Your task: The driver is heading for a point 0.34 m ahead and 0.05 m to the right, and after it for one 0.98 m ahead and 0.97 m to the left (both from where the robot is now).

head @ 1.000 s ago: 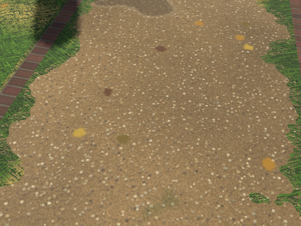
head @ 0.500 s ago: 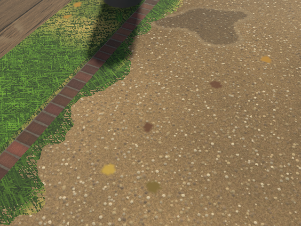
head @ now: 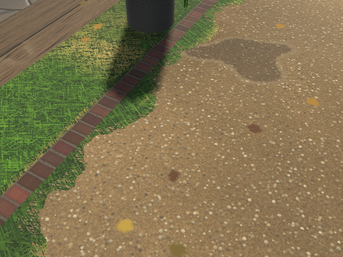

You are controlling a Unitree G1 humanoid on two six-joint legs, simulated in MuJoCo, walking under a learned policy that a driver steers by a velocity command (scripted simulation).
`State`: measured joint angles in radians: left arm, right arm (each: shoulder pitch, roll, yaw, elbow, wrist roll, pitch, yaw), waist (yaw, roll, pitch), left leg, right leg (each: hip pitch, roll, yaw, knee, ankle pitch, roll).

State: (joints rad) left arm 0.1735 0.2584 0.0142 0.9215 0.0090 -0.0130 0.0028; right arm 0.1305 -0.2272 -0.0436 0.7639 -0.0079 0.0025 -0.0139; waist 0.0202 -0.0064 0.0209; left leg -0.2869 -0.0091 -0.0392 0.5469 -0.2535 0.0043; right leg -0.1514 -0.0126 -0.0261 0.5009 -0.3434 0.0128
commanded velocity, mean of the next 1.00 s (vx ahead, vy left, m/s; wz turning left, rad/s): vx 0.27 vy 0.00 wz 0.09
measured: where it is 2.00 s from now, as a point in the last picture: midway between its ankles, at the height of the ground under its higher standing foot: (129, 202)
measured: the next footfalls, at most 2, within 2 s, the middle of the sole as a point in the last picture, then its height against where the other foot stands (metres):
right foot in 0.98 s outside the picture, level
left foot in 1.52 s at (120, 238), level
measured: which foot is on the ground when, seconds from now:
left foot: down 0.00-1.00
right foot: down 0.00-0.60, up 0.62-0.96, down 0.98-1.00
